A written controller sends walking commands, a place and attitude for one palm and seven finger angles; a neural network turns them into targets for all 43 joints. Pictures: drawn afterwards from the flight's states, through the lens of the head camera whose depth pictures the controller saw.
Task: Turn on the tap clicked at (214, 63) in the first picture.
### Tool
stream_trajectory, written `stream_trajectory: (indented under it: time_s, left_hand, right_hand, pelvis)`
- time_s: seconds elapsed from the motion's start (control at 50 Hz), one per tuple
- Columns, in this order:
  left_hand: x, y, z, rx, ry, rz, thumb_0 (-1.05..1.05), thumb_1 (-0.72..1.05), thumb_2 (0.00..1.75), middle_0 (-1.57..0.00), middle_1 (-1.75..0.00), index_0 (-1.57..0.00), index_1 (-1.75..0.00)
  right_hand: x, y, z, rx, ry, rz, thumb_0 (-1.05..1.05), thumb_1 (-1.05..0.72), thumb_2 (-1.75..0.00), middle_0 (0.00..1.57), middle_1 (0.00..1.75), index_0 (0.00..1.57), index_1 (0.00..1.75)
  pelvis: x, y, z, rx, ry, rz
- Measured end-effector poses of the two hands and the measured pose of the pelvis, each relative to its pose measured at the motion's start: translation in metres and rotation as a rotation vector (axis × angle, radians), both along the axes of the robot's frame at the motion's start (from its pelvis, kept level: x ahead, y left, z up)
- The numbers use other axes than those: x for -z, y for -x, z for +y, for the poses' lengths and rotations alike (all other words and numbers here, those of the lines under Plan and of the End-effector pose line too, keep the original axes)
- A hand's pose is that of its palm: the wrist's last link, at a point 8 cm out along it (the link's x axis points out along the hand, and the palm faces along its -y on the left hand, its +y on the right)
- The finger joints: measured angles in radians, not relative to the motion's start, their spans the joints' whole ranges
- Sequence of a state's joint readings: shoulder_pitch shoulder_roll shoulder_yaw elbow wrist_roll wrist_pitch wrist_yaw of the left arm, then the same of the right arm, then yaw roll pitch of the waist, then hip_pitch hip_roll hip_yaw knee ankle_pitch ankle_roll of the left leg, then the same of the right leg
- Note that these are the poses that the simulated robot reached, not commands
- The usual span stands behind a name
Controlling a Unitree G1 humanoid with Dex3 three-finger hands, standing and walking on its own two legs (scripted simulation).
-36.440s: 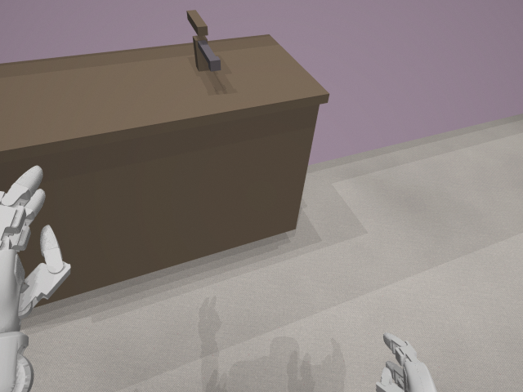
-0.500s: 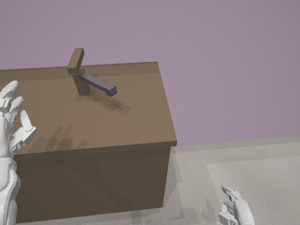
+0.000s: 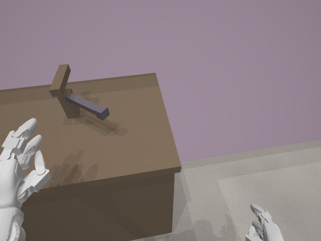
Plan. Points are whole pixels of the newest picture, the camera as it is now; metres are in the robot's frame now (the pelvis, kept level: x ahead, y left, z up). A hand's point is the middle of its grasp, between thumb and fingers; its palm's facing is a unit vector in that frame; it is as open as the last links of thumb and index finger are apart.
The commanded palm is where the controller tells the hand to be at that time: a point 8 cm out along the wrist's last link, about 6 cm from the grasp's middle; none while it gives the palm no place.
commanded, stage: turn the palm inward beside the body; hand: left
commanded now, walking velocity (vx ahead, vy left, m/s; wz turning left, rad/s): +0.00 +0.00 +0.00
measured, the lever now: (102, 112) +0.41 +0.23 +0.11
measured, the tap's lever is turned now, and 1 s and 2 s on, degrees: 49 49 49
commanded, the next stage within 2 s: reach beside the lever's end, fingers flat in 1.16 s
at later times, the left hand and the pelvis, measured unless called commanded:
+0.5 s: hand (36, 189) +0.15 +0.24 +0.17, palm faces +0.45 -0.88 -0.17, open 7.4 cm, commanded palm +0.10 +0.28 +0.17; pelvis -0.03 +0.00 +0.00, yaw +1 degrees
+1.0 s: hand (46, 184) +0.17 +0.23 +0.16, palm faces +0.47 -0.88 -0.13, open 7.4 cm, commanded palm +0.11 +0.27 +0.17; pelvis -0.01 +0.00 +0.00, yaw +1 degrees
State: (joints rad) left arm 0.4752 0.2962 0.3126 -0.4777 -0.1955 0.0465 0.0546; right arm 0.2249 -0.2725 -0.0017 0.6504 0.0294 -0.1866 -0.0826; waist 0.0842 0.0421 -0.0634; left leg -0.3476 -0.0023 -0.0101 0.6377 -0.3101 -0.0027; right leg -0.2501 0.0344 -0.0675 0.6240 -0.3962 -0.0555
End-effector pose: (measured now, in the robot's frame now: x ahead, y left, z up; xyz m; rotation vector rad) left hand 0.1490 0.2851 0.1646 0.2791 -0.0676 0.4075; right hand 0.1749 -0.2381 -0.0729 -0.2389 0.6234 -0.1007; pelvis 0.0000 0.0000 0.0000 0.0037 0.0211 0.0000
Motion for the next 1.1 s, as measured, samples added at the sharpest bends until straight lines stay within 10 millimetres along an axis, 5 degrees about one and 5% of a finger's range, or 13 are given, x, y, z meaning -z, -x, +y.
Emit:
stream_trajectory:
  time_s: [0.16, 0.34, 0.62, 1.1]
  left_hand:
    - [-0.015, 0.012, 0.001, -0.023, -0.007, -0.091, 0.01, 0.89, 0.90, -0.21, -0.30, -0.21, -0.31]
    - [-0.001, 0.026, -0.002, -0.047, 0.078, -0.003, 0.01, 0.90, 0.90, -0.21, -0.30, -0.21, -0.31]
    - [-0.002, 0.044, -0.009, -0.072, 0.117, -0.011, 0.01, 0.90, 0.90, -0.21, -0.30, -0.21, -0.31]
    - [0.000, 0.023, -0.022, -0.076, 0.146, 0.019, 0.01, 0.90, 0.90, -0.21, -0.30, -0.21, -0.31]
  right_hand:
    - [-0.008, -0.010, 0.030, -0.042, -0.057, -0.068, 0.01, -0.90, -0.90, 0.20, 0.30, 0.20, 0.30]
    - [-0.013, -0.003, 0.049, -0.079, -0.080, -0.089, 0.01, -0.90, -0.90, 0.20, 0.30, 0.21, 0.30]
    - [-0.012, 0.009, 0.038, -0.066, -0.063, -0.089, 0.01, -0.90, -0.90, 0.20, 0.30, 0.21, 0.30]
    - [-0.015, -0.014, 0.029, -0.080, -0.070, -0.111, 0.01, -0.90, -0.90, 0.20, 0.30, 0.20, 0.30]
  pelvis:
    - [0.000, 0.008, 0.004, -0.006, 0.004, -0.016]
    - [-0.003, 0.022, 0.006, -0.013, 0.007, -0.048]
    - [-0.003, 0.031, 0.004, -0.018, 0.012, -0.072]
    - [-0.004, 0.012, -0.005, -0.019, 0.000, -0.055]
